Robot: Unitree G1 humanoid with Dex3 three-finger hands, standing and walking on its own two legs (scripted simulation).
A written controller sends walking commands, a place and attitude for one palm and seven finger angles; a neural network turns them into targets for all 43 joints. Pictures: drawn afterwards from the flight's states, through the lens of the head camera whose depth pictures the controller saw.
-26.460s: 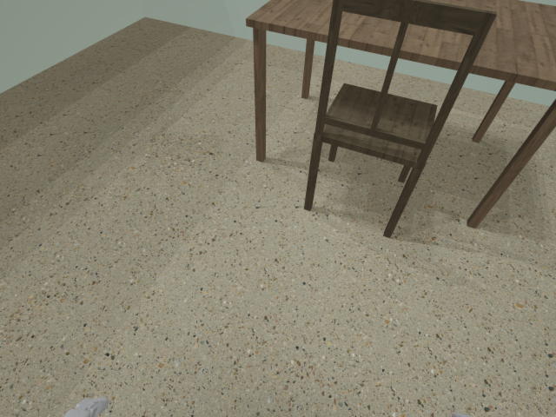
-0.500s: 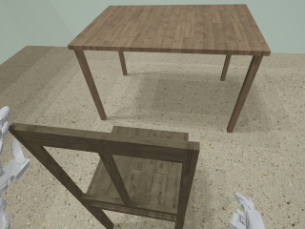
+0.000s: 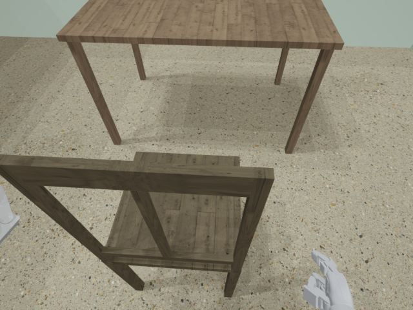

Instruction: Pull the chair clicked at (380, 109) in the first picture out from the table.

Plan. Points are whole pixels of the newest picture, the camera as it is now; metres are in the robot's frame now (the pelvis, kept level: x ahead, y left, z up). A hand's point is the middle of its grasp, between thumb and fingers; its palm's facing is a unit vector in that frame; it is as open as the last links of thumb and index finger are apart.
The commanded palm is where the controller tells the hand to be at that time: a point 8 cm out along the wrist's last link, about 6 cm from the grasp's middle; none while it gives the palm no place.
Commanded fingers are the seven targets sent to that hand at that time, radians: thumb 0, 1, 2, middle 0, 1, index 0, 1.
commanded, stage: step back with the hand held close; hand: left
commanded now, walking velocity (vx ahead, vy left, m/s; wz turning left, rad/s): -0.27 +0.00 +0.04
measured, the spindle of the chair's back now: (155, 228) +0.29 +0.13 -0.06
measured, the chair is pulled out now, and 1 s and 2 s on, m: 0.60 0.60 0.60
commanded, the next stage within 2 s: stop stepping back and stand still in 1.72 s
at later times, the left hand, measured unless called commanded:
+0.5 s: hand out of the picture +0.16 +0.26 +0.16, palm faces +0.47 -0.71 -0.52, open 7.4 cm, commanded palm +0.09 +0.29 +0.18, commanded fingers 0.00 0.90 0.90 -0.20 -0.30 -0.20 -0.30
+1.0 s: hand out of the picture +0.15 +0.26 +0.17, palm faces +0.49 -0.71 -0.51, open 7.4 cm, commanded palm +0.08 +0.29 +0.18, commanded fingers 0.00 0.90 0.90 -0.20 -0.30 -0.20 -0.30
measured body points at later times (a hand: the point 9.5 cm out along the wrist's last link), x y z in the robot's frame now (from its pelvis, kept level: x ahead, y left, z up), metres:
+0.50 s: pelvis -0.04 -0.01 -0.01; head -0.01 -0.01 +0.44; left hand +0.13 +0.30 +0.19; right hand +0.12 -0.26 -0.10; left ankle -0.02 +0.12 -0.74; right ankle +0.06 -0.16 -0.74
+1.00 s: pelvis -0.05 -0.01 -0.02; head -0.01 +0.00 +0.43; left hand +0.12 +0.29 +0.20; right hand +0.13 -0.25 -0.10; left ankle -0.02 +0.12 -0.74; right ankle +0.06 -0.16 -0.74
